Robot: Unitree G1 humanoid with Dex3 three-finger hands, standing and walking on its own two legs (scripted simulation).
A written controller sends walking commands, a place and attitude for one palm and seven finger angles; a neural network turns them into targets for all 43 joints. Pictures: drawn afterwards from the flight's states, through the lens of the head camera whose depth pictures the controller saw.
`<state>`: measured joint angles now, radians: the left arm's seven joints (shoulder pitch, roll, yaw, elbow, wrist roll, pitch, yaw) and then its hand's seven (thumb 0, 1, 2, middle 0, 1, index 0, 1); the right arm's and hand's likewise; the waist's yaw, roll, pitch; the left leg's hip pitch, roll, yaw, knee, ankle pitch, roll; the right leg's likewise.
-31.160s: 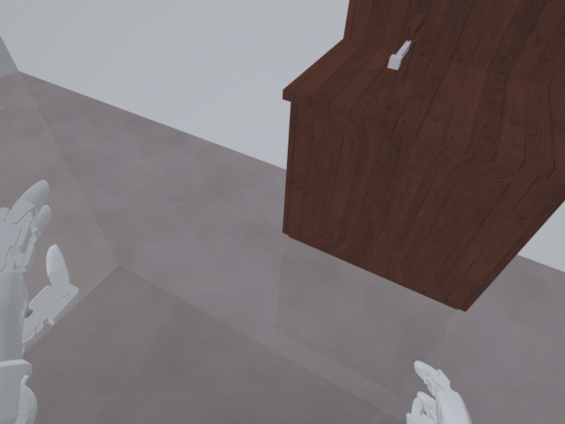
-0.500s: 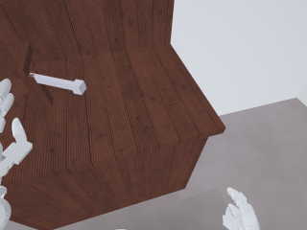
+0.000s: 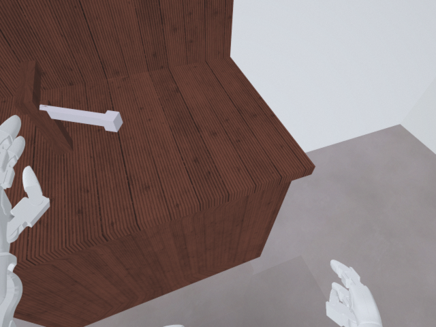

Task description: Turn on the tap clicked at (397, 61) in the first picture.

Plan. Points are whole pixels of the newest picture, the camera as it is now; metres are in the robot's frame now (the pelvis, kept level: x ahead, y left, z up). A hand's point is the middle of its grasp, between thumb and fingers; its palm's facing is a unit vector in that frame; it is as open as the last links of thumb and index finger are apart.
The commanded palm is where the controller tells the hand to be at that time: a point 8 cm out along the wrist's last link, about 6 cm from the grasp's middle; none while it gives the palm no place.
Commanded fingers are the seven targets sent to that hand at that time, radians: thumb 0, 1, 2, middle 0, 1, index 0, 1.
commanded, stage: come to a stop and stand still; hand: left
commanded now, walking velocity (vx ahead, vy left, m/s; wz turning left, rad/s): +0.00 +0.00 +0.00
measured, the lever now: (112, 121) +0.44 +0.25 +0.12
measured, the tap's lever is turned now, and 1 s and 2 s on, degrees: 59 59 59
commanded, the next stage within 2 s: look again from close up in 1.70 s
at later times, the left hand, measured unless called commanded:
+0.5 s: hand out of the picture +0.18 +0.33 +0.15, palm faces +0.46 -0.81 -0.37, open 7.4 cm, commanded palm +0.12 +0.35 +0.18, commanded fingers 0.00 0.90 0.90 -0.20 -0.30 -0.20 -0.30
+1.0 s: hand out of the picture +0.19 +0.32 +0.16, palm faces +0.50 -0.79 -0.36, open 7.4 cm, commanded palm +0.13 +0.34 +0.18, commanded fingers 0.00 0.90 0.90 -0.20 -0.30 -0.20 -0.30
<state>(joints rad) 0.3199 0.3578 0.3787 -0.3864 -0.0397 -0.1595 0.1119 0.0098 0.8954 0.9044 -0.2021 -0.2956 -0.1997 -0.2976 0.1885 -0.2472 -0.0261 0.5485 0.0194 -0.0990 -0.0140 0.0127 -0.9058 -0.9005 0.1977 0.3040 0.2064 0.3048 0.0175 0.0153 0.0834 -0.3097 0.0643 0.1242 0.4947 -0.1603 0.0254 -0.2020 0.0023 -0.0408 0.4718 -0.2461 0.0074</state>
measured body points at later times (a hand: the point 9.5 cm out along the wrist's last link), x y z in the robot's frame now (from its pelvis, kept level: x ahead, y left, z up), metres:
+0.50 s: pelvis -0.02 +0.06 +0.00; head -0.01 +0.08 +0.45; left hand +0.15 +0.37 +0.17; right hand +0.17 -0.14 -0.07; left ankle +0.07 +0.10 -0.74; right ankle +0.00 -0.11 -0.73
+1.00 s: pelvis +0.00 +0.04 +0.00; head +0.01 +0.06 +0.45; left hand +0.16 +0.36 +0.18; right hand +0.19 -0.16 -0.07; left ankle +0.07 +0.11 -0.74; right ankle +0.01 -0.11 -0.74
